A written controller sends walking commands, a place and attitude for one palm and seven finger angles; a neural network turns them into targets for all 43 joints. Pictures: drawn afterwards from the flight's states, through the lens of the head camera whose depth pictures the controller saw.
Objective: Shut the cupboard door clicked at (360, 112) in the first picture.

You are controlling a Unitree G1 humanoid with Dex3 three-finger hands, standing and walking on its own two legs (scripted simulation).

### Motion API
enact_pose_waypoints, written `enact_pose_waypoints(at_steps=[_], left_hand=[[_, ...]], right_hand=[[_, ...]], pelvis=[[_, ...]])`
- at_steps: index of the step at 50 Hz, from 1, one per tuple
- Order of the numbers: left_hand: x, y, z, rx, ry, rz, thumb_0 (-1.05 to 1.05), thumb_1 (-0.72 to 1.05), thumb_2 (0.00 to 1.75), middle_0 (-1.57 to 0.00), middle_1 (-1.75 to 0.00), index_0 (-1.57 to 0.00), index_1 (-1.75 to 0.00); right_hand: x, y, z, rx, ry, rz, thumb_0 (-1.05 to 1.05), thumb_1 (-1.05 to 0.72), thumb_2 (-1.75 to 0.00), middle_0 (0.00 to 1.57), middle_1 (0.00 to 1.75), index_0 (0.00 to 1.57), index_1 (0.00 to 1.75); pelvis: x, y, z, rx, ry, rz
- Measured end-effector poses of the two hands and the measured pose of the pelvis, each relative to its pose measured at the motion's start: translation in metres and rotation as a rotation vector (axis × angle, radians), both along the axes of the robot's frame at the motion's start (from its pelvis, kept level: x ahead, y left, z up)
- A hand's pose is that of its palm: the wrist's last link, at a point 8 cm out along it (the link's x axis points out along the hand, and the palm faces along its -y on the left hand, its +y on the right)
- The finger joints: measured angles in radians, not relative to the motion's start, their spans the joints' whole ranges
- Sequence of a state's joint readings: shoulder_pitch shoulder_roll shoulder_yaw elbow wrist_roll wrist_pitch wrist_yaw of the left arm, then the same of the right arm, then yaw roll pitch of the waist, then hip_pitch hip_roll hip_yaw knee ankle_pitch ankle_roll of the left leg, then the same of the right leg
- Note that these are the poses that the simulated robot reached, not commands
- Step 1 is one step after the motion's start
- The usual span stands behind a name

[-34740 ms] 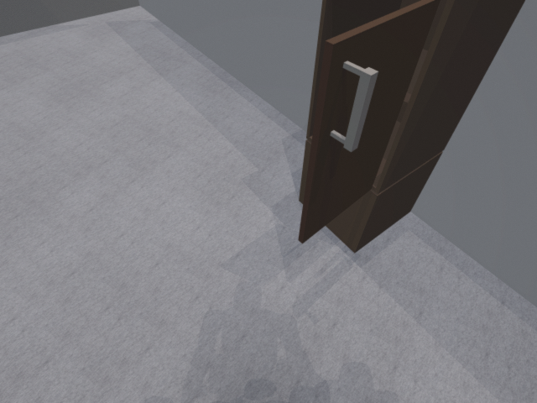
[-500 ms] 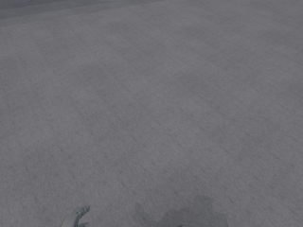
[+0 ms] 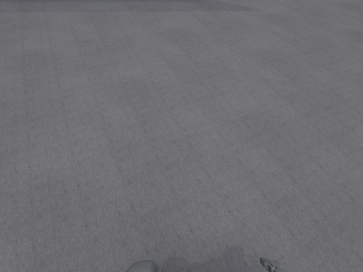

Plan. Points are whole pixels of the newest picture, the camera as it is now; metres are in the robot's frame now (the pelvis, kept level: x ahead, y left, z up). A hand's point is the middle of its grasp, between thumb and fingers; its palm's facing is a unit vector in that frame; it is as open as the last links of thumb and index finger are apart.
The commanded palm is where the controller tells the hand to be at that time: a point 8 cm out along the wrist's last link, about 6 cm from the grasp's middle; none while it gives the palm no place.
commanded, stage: turn to face it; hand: left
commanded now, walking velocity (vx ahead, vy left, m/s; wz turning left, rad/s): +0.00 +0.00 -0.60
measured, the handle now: out of the picture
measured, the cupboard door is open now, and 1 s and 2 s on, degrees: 52 52 52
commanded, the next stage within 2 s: none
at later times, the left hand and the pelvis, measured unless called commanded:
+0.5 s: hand (112, 267) +0.14 +0.18 -0.14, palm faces -0.21 -0.93 -0.30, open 7.4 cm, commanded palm none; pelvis +0.02 -0.02 +0.01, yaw -17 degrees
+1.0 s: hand (153, 213) +0.28 +0.10 -0.14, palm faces -0.54 -0.81 -0.23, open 7.4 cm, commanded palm none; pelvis +0.06 +0.00 +0.02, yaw -34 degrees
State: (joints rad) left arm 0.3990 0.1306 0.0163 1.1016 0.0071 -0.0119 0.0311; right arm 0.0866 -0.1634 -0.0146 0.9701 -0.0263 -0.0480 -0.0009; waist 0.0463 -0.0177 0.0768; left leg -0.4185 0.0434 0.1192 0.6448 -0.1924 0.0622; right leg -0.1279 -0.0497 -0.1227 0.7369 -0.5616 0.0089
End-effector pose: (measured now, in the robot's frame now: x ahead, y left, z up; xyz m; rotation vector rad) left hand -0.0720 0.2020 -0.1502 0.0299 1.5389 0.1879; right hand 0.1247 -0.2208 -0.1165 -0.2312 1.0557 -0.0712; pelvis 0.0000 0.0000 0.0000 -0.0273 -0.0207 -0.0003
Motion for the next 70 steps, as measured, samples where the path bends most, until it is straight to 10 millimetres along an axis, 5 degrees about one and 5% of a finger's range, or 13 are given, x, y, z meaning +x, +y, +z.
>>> enact_pose_waypoints(at_steps=[4,9,17,21,26,37,46,53,57,64,70], left_hand=[[0.033,0.010,0.001,-0.013,-0.016,-0.040,0.00,0.91,0.90,-0.20,-0.30,-0.20,-0.30],[0.095,0.028,0.014,0.020,-0.130,-0.106,0.00,0.91,0.90,-0.20,-0.30,-0.20,-0.30],[0.183,0.038,0.037,0.116,-0.300,-0.254,0.00,0.91,0.90,-0.20,-0.30,-0.19,-0.30],[0.207,0.029,0.039,0.157,-0.350,-0.323,0.00,0.91,0.90,-0.20,-0.30,-0.19,-0.30],[0.220,0.017,0.045,0.138,-0.295,-0.405,0.00,0.91,0.90,-0.20,-0.30,-0.20,-0.30],[0.288,0.007,0.016,0.027,-0.281,-0.533,0.00,0.90,0.90,-0.20,-0.30,-0.20,-0.30],[0.353,-0.027,0.037,-0.012,-0.359,-0.671,0.00,0.91,0.90,-0.20,-0.30,-0.20,-0.30],[0.380,-0.075,0.042,0.013,-0.439,-0.808,0.00,0.91,0.90,-0.20,-0.30,-0.20,-0.30],[0.373,-0.086,0.046,0.029,-0.417,-0.851,0.00,0.91,0.90,-0.20,-0.30,-0.20,-0.30],[0.362,-0.082,0.039,0.020,-0.309,-0.892,0.00,0.90,0.90,-0.20,-0.30,-0.20,-0.30],[0.380,-0.071,0.016,-0.015,-0.253,-0.918,0.00,0.90,0.90,-0.21,-0.30,-0.20,-0.30]], right_hand=[[0.007,0.012,0.005,0.003,-0.013,-0.025,0.00,-0.91,-0.90,0.20,0.30,0.19,0.30],[-0.016,0.009,0.005,0.019,0.037,-0.103,0.00,-0.91,-0.90,0.20,0.30,0.20,0.30],[-0.068,-0.040,-0.006,0.005,0.096,-0.283,0.00,-0.92,-0.90,0.20,0.30,0.20,0.30],[-0.095,-0.066,-0.019,0.001,0.145,-0.354,0.00,-0.92,-0.90,0.20,0.30,0.20,0.30],[-0.111,-0.075,-0.002,-0.013,0.168,-0.427,0.01,-0.92,-0.90,0.20,0.30,0.19,0.30],[-0.109,-0.043,0.012,-0.071,0.131,-0.534,0.01,-0.91,-0.90,0.20,0.30,0.19,0.30],[-0.139,-0.011,0.015,-0.011,0.180,-0.631,0.01,-0.91,-0.90,0.20,0.30,0.20,0.30],[-0.180,-0.022,-0.015,0.052,0.202,-0.761,0.01,-0.91,-0.90,0.20,0.30,0.20,0.30],[-0.191,-0.034,-0.016,0.046,0.223,-0.819,0.01,-0.91,-0.90,0.20,0.30,0.20,0.30],[-0.171,-0.051,0.008,-0.001,0.145,-0.857,0.01,-0.91,-0.90,0.20,0.30,0.19,0.30],[-0.143,-0.049,0.018,-0.068,0.077,-0.889,0.01,-0.91,-0.90,0.20,0.30,0.19,0.30]], pelvis=[[0.006,0.007,0.004,0.001,-0.007,-0.051],[0.009,0.010,0.012,-0.010,-0.001,-0.100],[0.014,-0.005,0.010,0.003,0.003,-0.189],[0.017,-0.018,0.000,0.026,0.010,-0.237],[0.025,-0.019,0.014,0.045,0.036,-0.308],[0.056,0.004,0.008,0.032,0.043,-0.434],[0.062,0.004,0.021,-0.008,0.040,-0.544],[0.058,-0.017,0.004,0.026,0.037,-0.641],[0.059,-0.019,0.008,0.028,0.038,-0.684],[0.069,-0.019,0.017,0.050,0.035,-0.758],[0.095,-0.008,0.008,0.029,0.044,-0.823]])
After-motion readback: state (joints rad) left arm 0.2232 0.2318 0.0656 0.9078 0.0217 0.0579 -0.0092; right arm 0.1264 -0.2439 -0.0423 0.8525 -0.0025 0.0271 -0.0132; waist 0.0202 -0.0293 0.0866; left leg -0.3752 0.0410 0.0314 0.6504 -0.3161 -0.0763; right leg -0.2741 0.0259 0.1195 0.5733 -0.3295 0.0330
